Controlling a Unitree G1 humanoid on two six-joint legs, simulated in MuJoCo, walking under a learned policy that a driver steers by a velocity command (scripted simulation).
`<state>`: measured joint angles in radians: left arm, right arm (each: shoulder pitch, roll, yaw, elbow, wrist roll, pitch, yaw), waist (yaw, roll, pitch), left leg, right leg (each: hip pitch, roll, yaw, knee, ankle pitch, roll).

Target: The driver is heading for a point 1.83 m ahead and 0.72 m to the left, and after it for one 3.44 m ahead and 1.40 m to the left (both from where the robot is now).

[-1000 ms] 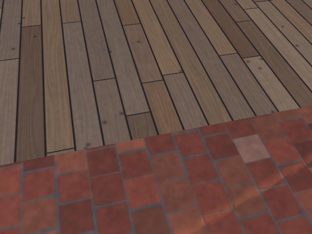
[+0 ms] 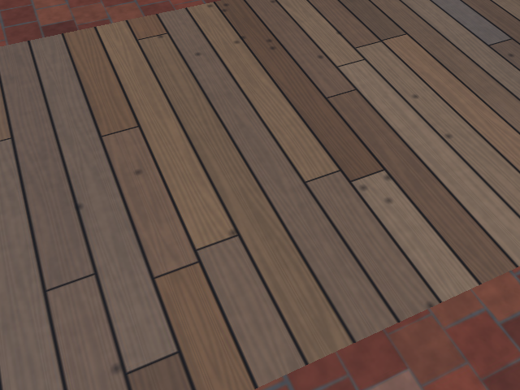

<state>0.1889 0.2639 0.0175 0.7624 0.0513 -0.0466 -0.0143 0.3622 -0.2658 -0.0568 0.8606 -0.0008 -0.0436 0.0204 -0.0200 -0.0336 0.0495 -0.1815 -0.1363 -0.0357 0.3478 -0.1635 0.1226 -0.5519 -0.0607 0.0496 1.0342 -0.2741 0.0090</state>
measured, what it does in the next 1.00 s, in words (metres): walks ahead, turning left: right foot, then left foot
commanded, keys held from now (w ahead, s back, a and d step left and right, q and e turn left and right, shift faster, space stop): w+q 1.00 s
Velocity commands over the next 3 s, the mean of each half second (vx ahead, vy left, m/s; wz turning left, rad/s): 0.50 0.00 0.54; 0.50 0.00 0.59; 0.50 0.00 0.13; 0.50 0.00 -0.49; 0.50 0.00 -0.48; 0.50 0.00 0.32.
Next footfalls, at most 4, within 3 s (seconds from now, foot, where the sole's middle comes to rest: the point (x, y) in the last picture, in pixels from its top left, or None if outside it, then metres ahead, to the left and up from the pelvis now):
0.28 right None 0.34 -0.12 -0.78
0.82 left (189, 372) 0.52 0.18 -0.78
1.36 right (174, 255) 0.87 0.24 -0.78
1.88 left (82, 215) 1.02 0.55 -0.78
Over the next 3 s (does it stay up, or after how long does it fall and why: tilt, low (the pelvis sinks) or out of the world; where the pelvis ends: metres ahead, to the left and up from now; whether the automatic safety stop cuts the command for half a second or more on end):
stays up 1.48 0.51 -0.03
